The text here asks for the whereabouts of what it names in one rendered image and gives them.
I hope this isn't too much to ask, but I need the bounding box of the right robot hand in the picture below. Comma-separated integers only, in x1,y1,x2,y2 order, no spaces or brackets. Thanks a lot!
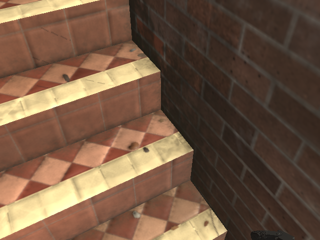
250,230,295,240

